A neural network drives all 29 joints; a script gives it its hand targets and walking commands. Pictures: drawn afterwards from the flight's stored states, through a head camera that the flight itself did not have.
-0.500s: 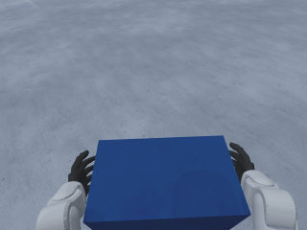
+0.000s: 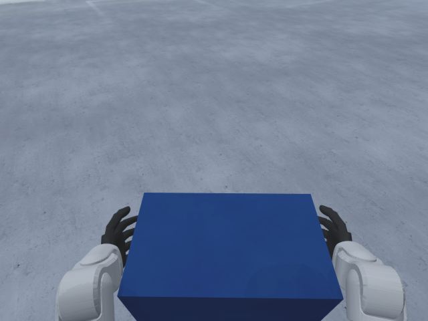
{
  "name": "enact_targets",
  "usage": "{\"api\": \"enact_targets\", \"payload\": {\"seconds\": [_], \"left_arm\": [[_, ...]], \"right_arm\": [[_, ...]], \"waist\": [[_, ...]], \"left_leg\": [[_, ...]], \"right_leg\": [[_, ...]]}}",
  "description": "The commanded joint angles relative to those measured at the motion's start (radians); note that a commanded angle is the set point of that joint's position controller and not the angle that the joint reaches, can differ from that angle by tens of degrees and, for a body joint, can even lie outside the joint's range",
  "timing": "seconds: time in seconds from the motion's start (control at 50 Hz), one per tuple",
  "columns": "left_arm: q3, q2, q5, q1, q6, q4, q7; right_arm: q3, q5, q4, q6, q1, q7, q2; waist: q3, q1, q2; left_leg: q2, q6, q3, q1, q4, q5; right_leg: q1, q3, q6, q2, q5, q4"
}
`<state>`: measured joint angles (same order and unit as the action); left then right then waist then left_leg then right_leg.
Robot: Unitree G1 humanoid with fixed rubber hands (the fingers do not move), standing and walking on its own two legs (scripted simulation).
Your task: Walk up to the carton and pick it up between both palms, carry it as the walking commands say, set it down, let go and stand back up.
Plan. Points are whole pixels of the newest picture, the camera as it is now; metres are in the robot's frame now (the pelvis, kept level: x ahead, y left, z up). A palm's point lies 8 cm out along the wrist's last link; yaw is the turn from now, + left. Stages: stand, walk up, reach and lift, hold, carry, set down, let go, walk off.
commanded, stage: carry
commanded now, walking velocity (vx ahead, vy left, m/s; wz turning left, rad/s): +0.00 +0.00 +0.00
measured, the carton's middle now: (225, 276) +0.24 -0.01 +0.00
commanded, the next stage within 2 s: none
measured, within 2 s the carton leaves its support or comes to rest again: neither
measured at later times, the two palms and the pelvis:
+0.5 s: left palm (118, 260) +0.24 +0.17 +0.08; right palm (347, 253) +0.24 -0.21 +0.08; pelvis -0.02 -0.01 +0.00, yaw -1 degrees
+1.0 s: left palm (127, 245) +0.27 +0.16 +0.08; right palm (344, 240) +0.26 -0.21 +0.08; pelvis +0.01 -0.02 +0.00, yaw -1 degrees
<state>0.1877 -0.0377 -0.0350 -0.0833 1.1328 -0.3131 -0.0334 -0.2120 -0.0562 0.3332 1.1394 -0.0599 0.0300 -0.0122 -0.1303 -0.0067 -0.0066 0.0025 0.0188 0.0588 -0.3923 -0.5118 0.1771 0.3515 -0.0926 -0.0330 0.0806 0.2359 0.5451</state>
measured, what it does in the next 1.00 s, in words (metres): stands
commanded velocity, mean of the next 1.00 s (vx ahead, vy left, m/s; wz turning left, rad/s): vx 0.00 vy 0.00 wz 0.00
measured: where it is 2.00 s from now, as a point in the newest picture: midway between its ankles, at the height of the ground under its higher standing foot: outside the picture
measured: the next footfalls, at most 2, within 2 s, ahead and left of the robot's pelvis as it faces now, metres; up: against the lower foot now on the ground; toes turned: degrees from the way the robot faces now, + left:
none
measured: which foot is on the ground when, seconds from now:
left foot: down 0.00-1.00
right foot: down 0.00-1.00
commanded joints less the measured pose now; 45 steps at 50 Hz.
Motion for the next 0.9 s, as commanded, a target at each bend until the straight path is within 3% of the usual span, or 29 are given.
{"api": "enact_targets", "payload": {"seconds": [0.0, 0.06, 0.26, 0.88], "left_arm": [[-0.745, -0.767, 0.282, -0.424, 0.013, -0.123, -0.173], [-0.735, -0.747, 0.267, -0.427, 0.018, -0.125, -0.165], [-0.744, -0.758, 0.283, -0.467, 0.029, -0.119, -0.167], [-0.725, -0.740, 0.268, -0.433, 0.001, -0.126, -0.163]], "right_arm": [[0.792, 0.337, 0.137, 0.006, -0.508, 0.186, -0.759], [0.798, 0.348, 0.132, 0.014, -0.528, 0.191, -0.756], [0.754, 0.331, 0.090, 0.017, -0.510, 0.185, -0.752], [0.739, 0.303, 0.096, -0.010, -0.474, 0.164, -0.731]], "waist": [[-0.102, 0.004, 0.070], [-0.098, 0.005, 0.063], [-0.123, 0.006, 0.012], [-0.193, 0.003, 0.020]], "left_leg": [[0.101, -0.015, -0.127, 0.081, 0.110, 0.148], [0.105, -0.018, -0.133, 0.053, 0.122, 0.172], [0.108, -0.011, -0.127, 0.061, 0.131, 0.156], [0.125, -0.011, -0.094, 0.128, 0.068, -0.142]], "right_leg": [[0.036, 0.127, 0.011, 0.113, 0.267, -0.197], [0.031, 0.098, 0.006, 0.087, 0.276, -0.183], [0.043, 0.099, 0.019, 0.076, 0.228, -0.161], [-0.047, 0.077, 0.026, 0.086, -0.042, -0.110]]}}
